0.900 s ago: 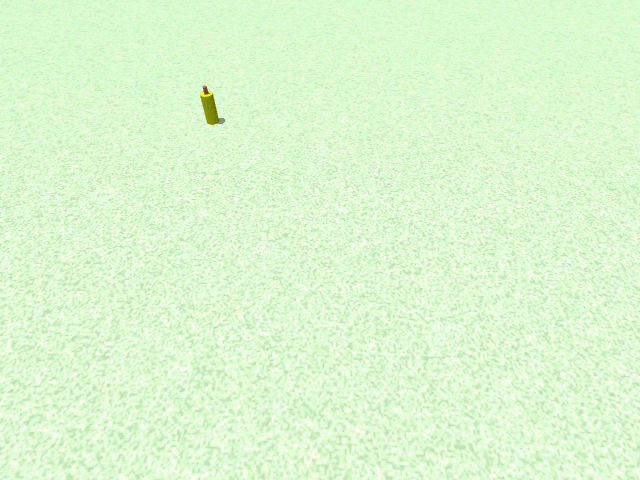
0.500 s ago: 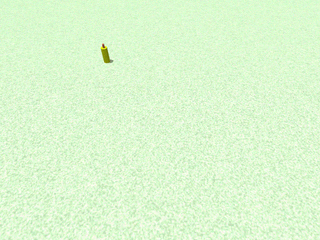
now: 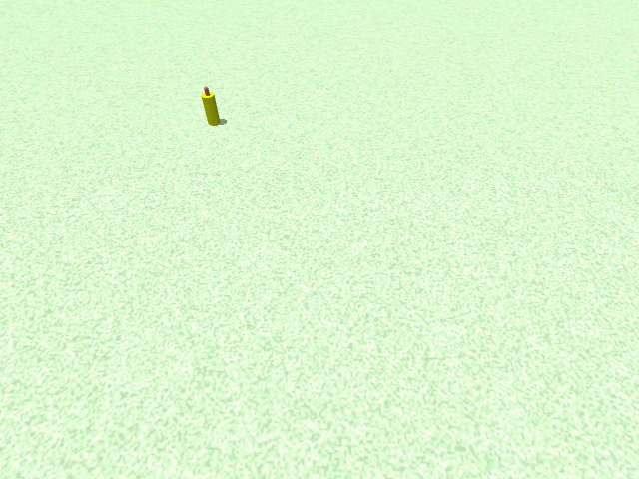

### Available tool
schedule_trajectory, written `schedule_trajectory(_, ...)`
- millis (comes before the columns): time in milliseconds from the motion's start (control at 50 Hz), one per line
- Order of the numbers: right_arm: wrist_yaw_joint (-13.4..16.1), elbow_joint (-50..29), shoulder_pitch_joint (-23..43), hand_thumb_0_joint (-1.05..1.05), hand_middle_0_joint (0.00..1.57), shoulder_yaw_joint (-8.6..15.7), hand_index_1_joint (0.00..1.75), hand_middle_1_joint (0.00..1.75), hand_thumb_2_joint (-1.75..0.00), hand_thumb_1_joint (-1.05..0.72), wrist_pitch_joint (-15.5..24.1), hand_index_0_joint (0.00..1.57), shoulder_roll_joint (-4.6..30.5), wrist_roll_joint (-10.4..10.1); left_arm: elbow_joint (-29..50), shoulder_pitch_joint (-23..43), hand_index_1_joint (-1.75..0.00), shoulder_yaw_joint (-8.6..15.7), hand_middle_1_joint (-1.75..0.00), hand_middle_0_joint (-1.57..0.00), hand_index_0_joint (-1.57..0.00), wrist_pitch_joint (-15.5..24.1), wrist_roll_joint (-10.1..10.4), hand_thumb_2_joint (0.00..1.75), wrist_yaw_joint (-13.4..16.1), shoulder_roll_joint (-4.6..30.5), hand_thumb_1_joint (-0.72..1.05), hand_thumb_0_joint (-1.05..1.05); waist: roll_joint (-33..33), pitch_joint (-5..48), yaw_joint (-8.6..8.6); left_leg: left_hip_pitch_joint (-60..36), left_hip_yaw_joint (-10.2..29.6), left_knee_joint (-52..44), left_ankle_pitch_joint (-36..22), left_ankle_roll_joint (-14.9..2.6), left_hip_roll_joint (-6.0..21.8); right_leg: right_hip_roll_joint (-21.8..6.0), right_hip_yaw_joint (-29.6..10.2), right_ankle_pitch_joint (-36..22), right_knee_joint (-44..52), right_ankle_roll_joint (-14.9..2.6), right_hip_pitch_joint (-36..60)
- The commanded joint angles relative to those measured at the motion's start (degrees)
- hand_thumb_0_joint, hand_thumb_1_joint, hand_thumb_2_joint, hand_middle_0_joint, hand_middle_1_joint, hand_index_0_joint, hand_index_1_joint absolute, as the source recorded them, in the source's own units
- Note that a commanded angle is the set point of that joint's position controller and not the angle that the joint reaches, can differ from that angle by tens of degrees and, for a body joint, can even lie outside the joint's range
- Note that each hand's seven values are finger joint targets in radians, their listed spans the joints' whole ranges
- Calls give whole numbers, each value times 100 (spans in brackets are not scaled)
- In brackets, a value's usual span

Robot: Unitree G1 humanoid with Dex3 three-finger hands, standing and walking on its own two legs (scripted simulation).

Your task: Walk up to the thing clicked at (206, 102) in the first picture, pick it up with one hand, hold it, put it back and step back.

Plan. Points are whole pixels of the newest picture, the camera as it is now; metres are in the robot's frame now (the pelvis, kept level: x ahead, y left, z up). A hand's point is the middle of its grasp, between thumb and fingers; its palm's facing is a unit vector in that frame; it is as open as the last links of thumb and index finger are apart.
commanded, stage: stand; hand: left
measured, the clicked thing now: (209, 105) +2.06 +0.57 -0.68
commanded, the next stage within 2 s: walk up in 0.22 s
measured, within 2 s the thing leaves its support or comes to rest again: neither
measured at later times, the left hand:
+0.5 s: hand out of the picture +0.07 +0.35 -0.15, palm faces +0.08 -0.92 -0.39, open 7.4 cm
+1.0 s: hand (97, 323) +0.41 +0.40 -0.14, palm faces +0.05 -0.93 -0.37, open 7.4 cm
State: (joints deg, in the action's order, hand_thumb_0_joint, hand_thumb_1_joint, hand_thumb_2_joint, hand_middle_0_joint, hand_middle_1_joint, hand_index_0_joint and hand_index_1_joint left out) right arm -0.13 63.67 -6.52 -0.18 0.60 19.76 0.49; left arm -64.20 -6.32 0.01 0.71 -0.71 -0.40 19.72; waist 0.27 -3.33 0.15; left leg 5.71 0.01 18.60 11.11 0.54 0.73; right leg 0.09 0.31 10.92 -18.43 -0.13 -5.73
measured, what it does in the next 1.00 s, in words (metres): walks ahead: left foot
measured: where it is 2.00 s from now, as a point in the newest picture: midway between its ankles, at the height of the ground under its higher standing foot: (271, 295)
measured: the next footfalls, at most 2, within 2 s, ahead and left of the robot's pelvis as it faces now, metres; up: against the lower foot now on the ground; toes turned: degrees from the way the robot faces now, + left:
left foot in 0.56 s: +0.20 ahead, +0.23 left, +0.00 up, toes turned +12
right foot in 1.02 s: +0.54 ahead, -0.02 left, +0.00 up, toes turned +2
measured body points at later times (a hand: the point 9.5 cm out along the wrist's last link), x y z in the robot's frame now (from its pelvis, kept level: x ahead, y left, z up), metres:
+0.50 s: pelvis +0.06 +0.04 -0.01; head +0.06 +0.05 +0.44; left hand +0.06 +0.39 -0.12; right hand +0.18 -0.29 -0.11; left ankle +0.13 +0.20 -0.72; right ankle -0.01 -0.12 -0.75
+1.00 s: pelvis +0.32 +0.10 -0.02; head +0.33 +0.09 +0.43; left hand +0.40 +0.44 -0.11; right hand +0.36 -0.22 -0.15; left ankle +0.16 +0.22 -0.75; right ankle +0.49 -0.02 -0.74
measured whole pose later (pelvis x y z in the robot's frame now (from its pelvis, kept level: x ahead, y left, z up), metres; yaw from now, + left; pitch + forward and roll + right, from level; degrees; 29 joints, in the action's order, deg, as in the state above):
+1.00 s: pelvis +0.32 +0.10 -0.02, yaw +8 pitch -1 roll +1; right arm -4.1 55.0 -22.0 4.2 4.9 23.6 0.6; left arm -54.7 -7.9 3.6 2.7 -0.8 -7.1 25.4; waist 0.1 -1.5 2.9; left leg -4.3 -3.9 21.4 24.3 1.3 1.9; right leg -6.5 2.7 5.8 -32.7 -1.8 -28.4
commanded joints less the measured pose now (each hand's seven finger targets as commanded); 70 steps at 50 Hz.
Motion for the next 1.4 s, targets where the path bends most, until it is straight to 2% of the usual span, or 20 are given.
schedule_trajectory(0, 71, -300, 192, 0, 20, 202, 30, 30, -90, -90, 117, 20, 1206, -7, 302, 214, -30, 230, -30, -20, -20, 122, 29, 90, 101, 1229, 90, 0, -49, 427, -27, -52, 538, -266, -839, -192, 664, -747, -518, -906, 279, -139, 36)
schedule_trajectory(180, 85, -297, 179, 0, 20, 195, 30, 30, -90, -90, 127, 20, 1221, 2, 319, 205, -30, 228, -30, -20, -20, 111, 8, 90, 97, 1210, 90, 0, 24, 502, -35, -26, 528, -271, -915, -193, 684, -775, -541, -1038, 248, -147, 139)
schedule_trajectory(200, -138, -652, 12, 0, 20, 659, 30, 30, -90, -90, 228, 20, 1852, 69, 598, -226, -30, 650, -30, -20, -20, 265, -59, 90, -107, 2017, 90, 0, 39, 1179, -161, 367, 796, 330, 2244, -681, 540, -562, -362, 2032, -431, -348, 487)
schedule_trajectory(220, -237, -710, 216, 0, 20, 667, 30, 30, -90, -90, 220, 20, 1871, 120, 579, -263, -30, 667, -30, -20, -20, 293, -129, 90, -170, 1937, 90, 0, 149, 668, -292, 1463, 927, 465, 2998, -747, 547, -775, -678, 2871, -523, -479, 370)
schedule_trajectory(260, -349, -1183, 1052, 0, 20, 583, 30, 30, -90, -90, 244, 20, 1405, 161, 594, -899, -30, 801, -30, -20, -20, 386, -153, 90, -193, 2108, 90, 0, -785, -46, -787, 3474, 72, 2027, 1846, -448, 116, -1787, -2069, 3805, 640, -1050, 1128)
schedule_trajectory(300, -360, -1313, 1204, 0, 20, 636, 30, 30, -90, -90, 294, 20, 1454, 200, 884, -630, -30, 834, -30, -20, -20, 488, -151, 90, -155, 2288, 90, 0, -538, -320, -753, 4096, 519, 3243, 1438, -190, 543, -2806, -2981, 3173, 1426, -1601, 978)
schedule_trajectory(400, -650, -1195, 342, 0, 20, 784, 30, 30, -90, -90, 244, 20, 1626, 102, 1290, 167, -30, 799, -30, -20, -20, 540, -158, 90, -204, 2304, 90, 0, -1102, -133, -103, 2479, 180, 2450, 997, -57, 733, -1824, -926, 2685, 1340, -1089, -100)
schedule_trajectory(520, -566, -828, -1014, 0, 20, 989, 30, 30, -90, -90, 304, 20, 1762, 115, 1259, -33, -30, 638, -30, -20, -20, 416, -125, 90, -324, 1983, 90, 0, 127, 391, 518, -836, -803, 1411, 232, -177, 14, -1069, 605, 1655, -982, -769, -1884)
schedule_trajectory(540, -468, -630, -1801, 0, 20, 1113, 30, 30, -90, -90, 339, 20, 2040, 156, 1245, -199, -30, 533, -30, -20, -20, 373, -129, 90, -350, 1670, 90, 0, 1019, 703, 880, -1813, -324, 1089, 1311, -456, 89, -637, 963, 1170, -2880, -631, -2624)
schedule_trajectory(560, -366, -699, -2328, 0, 20, 1206, 30, 30, -90, -90, 398, 20, 2748, 192, 1485, -98, -30, 383, -30, -20, -20, 400, -44, 90, -359, 1181, 90, 0, 2489, 715, 1070, -1950, 3103, -541, 3659, -1032, 1795, 145, 656, 2258, -4956, -319, -4020)
schedule_trajectory(580, -392, -980, -1698, 0, 20, 1227, 30, 30, -90, -90, 407, 20, 3111, -54, 1580, 249, -30, 431, -30, -20, -20, 421, -37, 90, -296, 1794, 90, 0, 1495, 550, 888, -1075, 4760, -1440, 4507, -1683, 2530, -143, -322, 2071, -5298, -409, -3894)
schedule_trajectory(660, -298, -1292, -616, 0, 20, 893, 30, 30, -90, -90, 527, 20, 2115, -91, 1052, -446, -30, 560, -30, -20, -20, 414, 83, 90, -378, 2102, 90, 0, 547, -2, 19, 246, 1817, -869, 2419, -1178, 1620, -936, -406, 651, -4247, -171, -3072)
schedule_trajectory(840, -324, -1411, -882, 0, 20, 880, 30, 30, -90, -90, 676, 20, 2130, -53, 1527, 527, -30, 628, -30, -20, -20, 344, 5, 90, -624, 1746, 90, 0, 550, -398, 201, 219, 835, -1253, 1522, -1266, 1487, -890, 54, -515, -2046, -38, -2879)
schedule_trajectory(940, -258, -1412, -1047, 0, 20, 887, 30, 30, -90, -90, 606, 20, 2060, -4, 1491, 529, -30, 624, -30, -20, -20, 400, 31, 90, -584, 1504, 90, 0, 425, 25, 131, -49, 116, -239, -803, -1024, 1275, -454, 537, -548, -1378, -198, -1670)
schedule_trajectory(980, -221, -1489, -930, 0, 20, 848, 30, 30, -90, -90, 566, 20, 1995, 28, 1224, -436, -30, 734, -30, -20, -20, 399, 37, 90, -505, 1591, 90, 0, 67, 589, -437, 306, -363, 1471, -2013, -809, 919, -119, 876, -201, -1050, -342, -21)
schedule_trajectory(1000, -217, -1543, -1200, 0, 20, 702, 30, 30, -90, -90, 570, 20, 1625, 33, 983, -1310, -30, 890, -30, -20, -20, 449, 9, 90, -417, 1885, 90, 0, -604, 1178, -765, 1333, -540, 3063, -1440, -594, 545, -323, 481, 256, -1174, -480, 1520)
schedule_trajectory(1040, -164, -1727, -1109, 0, 20, 652, 30, 30, -90, -90, 591, 20, 1670, -105, 1089, -1882, -30, 1035, -30, -20, -20, 495, 74, 90, -295, 2675, 90, 0, -1389, 1471, -969, 3644, 117, 5482, 1813, -380, -204, -2773, -3803, 2310, 444, -1494, 2397)
schedule_trajectory(1140, -302, -1289, -1160, 0, 20, 670, 30, 30, -90, -90, 485, 20, 1644, -50, 1459, -449, -30, 761, -30, -20, -20, 585, 85, 90, -222, 1932, 90, 0, -938, 87, -81, 2617, 470, 4313, 495, -257, 647, -1662, -931, 1215, 735, -1104, -462)
schedule_trajectory(1280, -569, -1638, -180, 0, 20, 716, 30, 30, -90, -90, 439, 20, 1445, 50, 1689, -530, -30, 788, -30, -20, -20, 693, -4, 90, -300, 2052, 90, 0, -605, 35, -226, 2123, -258, 1919, -425, -15, 601, -1473, -14, 888, 806, -1120, -731)
schedule_trajectory(1380, -515, -1444, -778, 0, 20, 844, 30, 30, -90, -90, 478, 20, 1596, 91, 1708, -512, -30, 712, -30, -20, -20, 586, 12, 90, -292, 2054, 90, 0, -17, 397, 228, 323, -656, 1339, -351, -216, 233, -1345, 457, -377, -713, -881, -979)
